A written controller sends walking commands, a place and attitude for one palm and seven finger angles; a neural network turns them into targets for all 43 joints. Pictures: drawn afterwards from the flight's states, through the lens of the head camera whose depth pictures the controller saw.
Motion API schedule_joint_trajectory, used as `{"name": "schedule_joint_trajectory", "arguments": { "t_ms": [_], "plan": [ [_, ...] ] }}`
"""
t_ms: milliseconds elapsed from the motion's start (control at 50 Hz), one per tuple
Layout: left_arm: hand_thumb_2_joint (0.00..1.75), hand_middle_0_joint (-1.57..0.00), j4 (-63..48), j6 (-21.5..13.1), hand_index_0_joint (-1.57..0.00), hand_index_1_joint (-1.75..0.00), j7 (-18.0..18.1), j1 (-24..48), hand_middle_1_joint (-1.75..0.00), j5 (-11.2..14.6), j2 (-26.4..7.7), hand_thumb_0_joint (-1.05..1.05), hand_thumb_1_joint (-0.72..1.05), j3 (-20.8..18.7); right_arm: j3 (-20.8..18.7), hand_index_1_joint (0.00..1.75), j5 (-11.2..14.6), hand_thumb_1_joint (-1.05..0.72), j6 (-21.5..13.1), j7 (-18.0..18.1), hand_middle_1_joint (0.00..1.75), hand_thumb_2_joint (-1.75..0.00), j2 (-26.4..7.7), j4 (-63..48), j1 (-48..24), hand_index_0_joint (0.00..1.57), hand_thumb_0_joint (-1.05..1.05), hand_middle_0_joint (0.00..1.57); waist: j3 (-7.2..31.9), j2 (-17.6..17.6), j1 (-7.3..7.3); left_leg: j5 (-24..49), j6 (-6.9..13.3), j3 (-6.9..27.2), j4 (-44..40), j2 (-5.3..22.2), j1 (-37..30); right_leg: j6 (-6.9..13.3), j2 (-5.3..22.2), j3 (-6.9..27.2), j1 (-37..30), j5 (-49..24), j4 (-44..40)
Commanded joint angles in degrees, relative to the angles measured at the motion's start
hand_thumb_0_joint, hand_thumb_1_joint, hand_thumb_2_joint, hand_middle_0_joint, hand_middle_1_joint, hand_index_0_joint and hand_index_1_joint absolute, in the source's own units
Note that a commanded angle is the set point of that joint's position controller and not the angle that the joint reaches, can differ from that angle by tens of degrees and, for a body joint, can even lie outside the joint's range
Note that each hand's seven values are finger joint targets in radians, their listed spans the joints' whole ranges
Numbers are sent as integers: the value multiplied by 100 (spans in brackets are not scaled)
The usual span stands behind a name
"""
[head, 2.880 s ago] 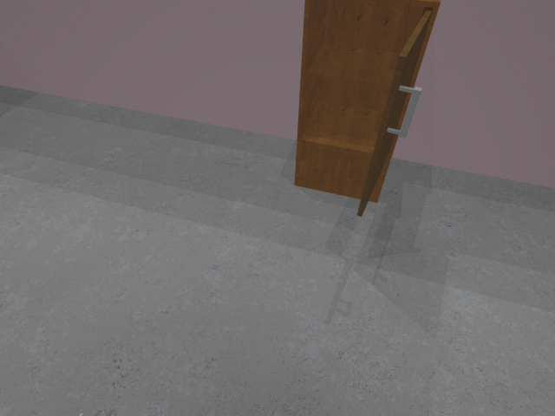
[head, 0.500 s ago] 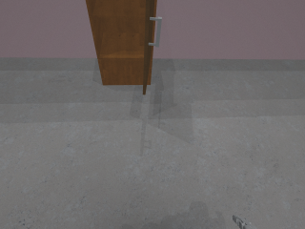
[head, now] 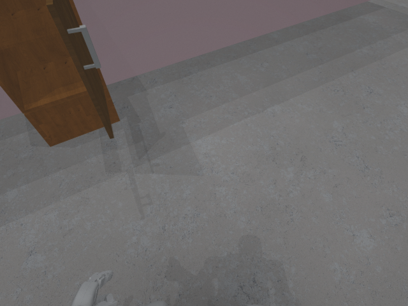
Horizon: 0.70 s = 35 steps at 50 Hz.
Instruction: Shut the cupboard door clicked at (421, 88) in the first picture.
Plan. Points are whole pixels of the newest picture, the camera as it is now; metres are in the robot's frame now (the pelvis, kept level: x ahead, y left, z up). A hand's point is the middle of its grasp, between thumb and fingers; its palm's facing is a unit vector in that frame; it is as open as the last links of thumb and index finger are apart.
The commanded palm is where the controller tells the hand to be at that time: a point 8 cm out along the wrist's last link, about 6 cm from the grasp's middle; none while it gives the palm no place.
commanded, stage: walk around to get in front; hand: left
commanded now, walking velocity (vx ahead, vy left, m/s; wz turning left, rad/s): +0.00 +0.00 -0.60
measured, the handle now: (85, 49) +0.90 +0.44 -0.02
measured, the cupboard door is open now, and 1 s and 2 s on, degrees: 81 81 81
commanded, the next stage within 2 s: none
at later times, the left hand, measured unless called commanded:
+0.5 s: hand (110, 289) +0.17 +0.22 -0.15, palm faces -0.28 -0.95 -0.16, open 7.4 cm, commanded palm none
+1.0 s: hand (188, 230) +0.30 +0.05 -0.14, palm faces -0.54 -0.82 -0.21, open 7.3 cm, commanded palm none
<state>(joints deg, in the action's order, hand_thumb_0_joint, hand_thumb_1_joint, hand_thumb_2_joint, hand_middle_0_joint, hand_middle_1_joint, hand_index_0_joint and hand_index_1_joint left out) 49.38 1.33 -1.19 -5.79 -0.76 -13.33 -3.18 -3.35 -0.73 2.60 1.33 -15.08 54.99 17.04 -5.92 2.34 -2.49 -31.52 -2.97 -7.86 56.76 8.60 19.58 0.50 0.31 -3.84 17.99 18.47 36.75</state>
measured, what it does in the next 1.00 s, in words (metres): walks ahead, turning right: left foot, then right foot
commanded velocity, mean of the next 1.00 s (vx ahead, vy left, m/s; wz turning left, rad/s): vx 0.24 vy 0.00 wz -0.52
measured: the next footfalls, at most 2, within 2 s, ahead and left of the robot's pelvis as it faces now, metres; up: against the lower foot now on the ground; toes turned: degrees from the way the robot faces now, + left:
left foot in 0.26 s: +0.09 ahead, +0.13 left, +0.00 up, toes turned -5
right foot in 0.78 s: +0.11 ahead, -0.17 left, +0.00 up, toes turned -39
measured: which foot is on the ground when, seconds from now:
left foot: up 0.00-0.24, down 0.26-0.78, up 0.80-1.00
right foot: down 0.00-0.28, up 0.30-0.76, down 0.78-1.00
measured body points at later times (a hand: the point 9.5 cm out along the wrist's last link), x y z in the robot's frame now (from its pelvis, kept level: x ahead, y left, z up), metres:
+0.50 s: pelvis +0.04 +0.04 +0.03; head +0.07 +0.07 +0.47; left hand +0.19 +0.27 -0.13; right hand +0.00 -0.20 -0.10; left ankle +0.05 +0.13 -0.72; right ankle -0.03 -0.09 -0.63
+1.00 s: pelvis +0.14 -0.07 +0.02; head +0.15 -0.08 +0.47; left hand +0.33 +0.09 -0.12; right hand +0.02 -0.30 -0.13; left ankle +0.25 +0.05 -0.64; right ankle +0.08 -0.14 -0.72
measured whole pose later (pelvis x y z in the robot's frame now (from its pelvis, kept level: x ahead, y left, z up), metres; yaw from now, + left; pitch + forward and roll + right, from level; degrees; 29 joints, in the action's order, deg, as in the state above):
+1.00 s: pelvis +0.14 -0.07 +0.02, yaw -35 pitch +0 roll +0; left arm 56.1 -1.9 -0.7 -13.6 -1.1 -10.6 -3.4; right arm -3.5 -1.8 -0.2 -0.4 -12.0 55.9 15.2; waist -1.5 1.0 -1.8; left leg -16.4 -3.9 -4.3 62.0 10.5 31.1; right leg 2.5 -0.9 -4.4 11.5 14.5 26.3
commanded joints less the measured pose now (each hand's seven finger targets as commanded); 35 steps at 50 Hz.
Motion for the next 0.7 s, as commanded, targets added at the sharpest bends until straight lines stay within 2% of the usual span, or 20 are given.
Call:
{"name": "schedule_joint_trajectory", "arguments": {
  "t_ms": [0, 20, 40, 80, 160, 200, 220, 240, 260, 280, 300, 320, 340, 360, 380, 460, 500, 560, 600, 680],
  "plan": [
    [90, -20, -297, 42, -20, -30, 240, -291, -30, -40, -1235, 0, 90, -321, -95, 30, -2, -90, -140, 22, 30, -90, -462, -725, -556, 20, 0, 20, 786, -1259, 329, 350, -145, 727, 986, 24, 1243, 1082, 1557, 1870, -945, -2666, -1522],
    [90, -20, -378, 39, -20, -30, 227, -56, -30, -64, -1190, 0, 90, -293, -83, 30, -24, -90, -114, 6, 30, -90, -402, -627, -314, 20, 0, 20, 794, -1053, 153, 504, -182, 590, 708, -79, 970, 980, 1395, 1640, -649, -2473, -1516],
    [90, -20, -406, 34, -20, -30, 209, -8, -30, -69, -1204, 0, 90, -287, -78, 30, -28, -90, -96, -1, 30, -90, -352, -571, -202, 20, 0, 20, 748, -1010, 125, 637, -197, 498, 462, -155, 783, 934, 1289, 1580, -423, -2306, -1547],
    [90, -20, -360, 35, -20, -30, 175, -106, -30, -76, -1250, 0, 90, -287, -74, 30, -17, -90, -107, -9, 30, -90, -310, -592, -243, 20, 0, 20, 622, -1021, 171, 756, -195, 413, -88, -313, 616, 933, 1171, 1751, -196, -2083, -1572],
    [90, -20, -376, 75, -20, -30, 139, -108, -30, -83, -1286, 0, 90, -329, -67, 30, 23, -90, -186, 8, 30, -90, -290, -691, -132, 20, 0, 20, 753, -1341, 152, 847, -126, 322, -1186, -537, 131, 880, 1030, 2109, -123, -1922, -1406],
    [90, -20, -380, 105, -20, -30, 142, 35, -30, -58, -1214, 0, 90, -328, -78, 30, 41, -90, -235, 42, 30, -90, -294, -613, 244, 20, 0, 20, 889, -1214, -58, 1331, -105, 253, -2198, -586, -498, 664, 908, 2137, 25, -1969, -1020],
    [90, -20, -434, 138, -20, -30, 136, 100, -30, -19, -1082, 0, 90, -303, -91, 30, 36, -90, -284, 60, 30, -90, -394, -536, 517, 20, 0, 20, 988, -902, -183, 1751, -55, 347, -2991, -484, -1116, 428, 641, 1941, 347, -1659, -618],
    [90, -20, -549, 186, -20, -30, 103, -98, -30, 31, -665, 0, 90, -250, -169, 30, -26, -90, -350, 83, 30, -90, -903, -570, 541, 20, 0, 20, 984, 625, -126, 1636, 350, 1790, -3874, 713, -1637, 48, -125, 1380, 1288, -198, 461],
    [90, -20, -633, 181, -20, -30, 57, -213, -30, 6, -501, 0, 90, -225, -230, 30, -60, -90, -333, 68, 30, -90, -1319, -708, 450, 20, 0, 20, 783, 1619, -40, 1680, 924, 2857, -4372, 1936, -1270, -248, -455, 539, 1709, 1610, 1940],
    [90, -20, -483, 198, -20, -30, 57, -212, -30, -92, -668, 0, 90, -290, -177, 30, -81, -90, -358, 94, 30, -90, -1135, -667, 230, 20, 0, 20, 700, 1514, -63, 1151, 940, 2996, -4521, 1956, -829, -295, -179, 949, 1655, 1425, 2797],
    [90, -20, -452, 163, -20, -30, -5, -177, -30, -114, -739, 0, 90, -330, -106, 30, -86, -90, -389, 85, 30, -90, -966, -758, 30, 20, 0, 20, 540, 975, 77, 605, 949, 2673, -4504, 1738, -667, -271, -57, 837, 1706, 1153, 3140],
    [90, -20, -390, 139, -20, -30, -86, -226, -30, -126, -682, 0, 90, -350, -69, 30, -98, -90, -419, 81, 30, -90, -801, -766, -166, 20, 0, 20, 425, 667, 160, 324, 892, 2106, -4521, 1460, -735, -285, 41, 652, 1802, 767, 3326],
    [90, -20, -337, 133, -20, -30, -143, -272, -30, -130, -588, 0, 90, -324, -57, 30, -93, -90, -445, 80, 30, -90, -706, -753, -247, 20, 0, 20, 436, 577, 195, 404, 791, 1600, -4504, 1220, -883, -313, 111, 517, 1863, 435, 3342],
    [90, -20, -306, 134, -20, -30, -176, -246, -30, -131, -494, 0, 90, -302, -49, 30, -88, -90, -469, 79, 30, -90, -613, -685, -137, 20, 0, 20, 393, 579, 149, 617, 727, 1248, -4485, 1071, -980, -330, 154, 424, 1860, 204, 3271],
    [90, -20, -295, 126, -20, -30, -195, -243, -30, -114, -416, 0, 90, -283, -60, 30, -79, -90, -498, 79, 30, -90, -567, -612, 26, 20, 0, 20, 442, 680, 109, 873, 753, 1067, -4455, 1056, -1240, -352, 201, 363, 1927, 125, 3092],
    [90, -20, -327, 84, -20, -30, -233, 101, -30, -117, -239, 0, 90, -224, -122, 30, -70, -90, -575, 63, 30, -90, -520, -284, 631, 20, 0, 20, 347, 463, -106, 1595, 911, 727, -4449, 1305, -1864, -383, 427, 190, 2121, 49, 2386],
    [90, -20, -326, 69, -20, -30, -239, 248, -30, -122, -177, 0, 90, -206, -135, 30, -77, -90, -591, 56, 30, -90, -495, -154, 868, 20, 0, 20, 299, 454, -184, 1765, 910, 586, -4464, 1348, -2034, -373, 466, 97, 2167, 8, 2141],
    [90, -20, -342, 55, -20, -30, -252, 433, -30, -119, -94, 0, 90, -188, -175, 30, -100, -90, -592, 30, 30, -90, -519, -39, 854, 20, 0, 20, 212, 586, -179, 1721, 926, 197, -4477, 1480, -2061, -357, 603, -9, 2090, 5, 1511],
    [90, -20, -350, 26, -20, -30, -248, 576, -30, -119, -56, 0, 90, -165, -187, 30, -117, -90, -578, -4, 30, -90, -515, 44, 889, 20, 0, 20, 126, 651, -217, 1781, 883, -30, -4427, 1494, -1918, -300, 542, -186, 1795, 68, 1059],
    [90, -20, -286, -78, -20, -30, -231, 484, -30, -117, -26, 0, 90, -159, -219, 30, -150, -90, -568, -58, 30, -90, -623, 91, 755, 20, 0, 20, 165, 775, -97, 2273, 752, -448, -4014, 1531, -1751, -86, 351, -430, 1056, 151, 249]
  ]
}}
